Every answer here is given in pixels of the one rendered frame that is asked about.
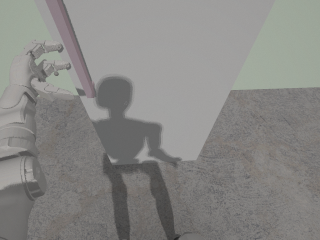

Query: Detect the handle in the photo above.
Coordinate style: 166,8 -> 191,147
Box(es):
45,0 -> 95,98

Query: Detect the robot left forearm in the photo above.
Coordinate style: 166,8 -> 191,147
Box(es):
0,85 -> 38,161

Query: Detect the robot right shin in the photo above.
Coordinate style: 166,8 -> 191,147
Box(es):
180,231 -> 193,238

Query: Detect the left robot hand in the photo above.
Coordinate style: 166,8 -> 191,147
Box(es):
9,39 -> 75,101

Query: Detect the left robot upper arm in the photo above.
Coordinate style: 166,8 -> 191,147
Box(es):
0,155 -> 47,240

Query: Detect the fridge door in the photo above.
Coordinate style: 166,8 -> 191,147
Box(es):
34,0 -> 276,165

